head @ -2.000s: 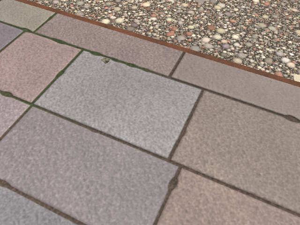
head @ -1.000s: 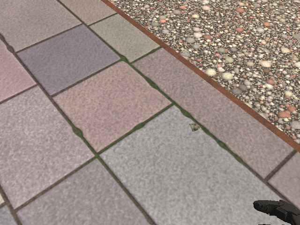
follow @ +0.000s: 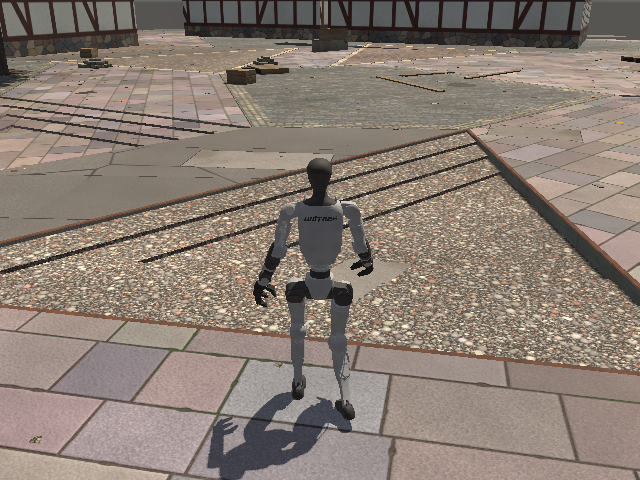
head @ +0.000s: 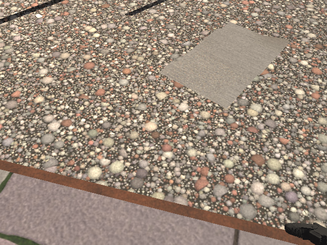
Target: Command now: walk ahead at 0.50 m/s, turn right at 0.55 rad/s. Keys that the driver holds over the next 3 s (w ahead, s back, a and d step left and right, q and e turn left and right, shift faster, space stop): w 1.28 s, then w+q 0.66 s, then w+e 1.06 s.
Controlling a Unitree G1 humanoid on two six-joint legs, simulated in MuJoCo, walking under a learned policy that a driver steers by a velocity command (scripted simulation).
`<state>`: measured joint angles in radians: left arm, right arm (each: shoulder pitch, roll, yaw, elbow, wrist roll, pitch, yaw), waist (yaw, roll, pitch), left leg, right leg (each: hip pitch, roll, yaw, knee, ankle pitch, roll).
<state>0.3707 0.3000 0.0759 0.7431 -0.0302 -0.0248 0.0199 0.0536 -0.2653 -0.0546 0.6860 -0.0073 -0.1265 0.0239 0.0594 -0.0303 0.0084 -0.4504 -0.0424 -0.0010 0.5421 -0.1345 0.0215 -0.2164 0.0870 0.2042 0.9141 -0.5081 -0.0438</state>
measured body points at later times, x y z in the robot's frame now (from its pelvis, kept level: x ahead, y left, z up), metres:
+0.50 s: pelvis +0.26 -0.05 +0.00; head +0.30 -0.07 +0.45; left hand +0.51 +0.16 -0.07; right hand +0.23 -0.34 -0.13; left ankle +0.11 +0.11 -0.67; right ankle +0.34 -0.16 -0.72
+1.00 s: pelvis +0.54 -0.04 +0.00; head +0.57 -0.03 +0.44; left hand +0.56 +0.24 -0.14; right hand +0.72 -0.30 -0.09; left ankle +0.66 +0.06 -0.72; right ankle +0.35 -0.16 -0.70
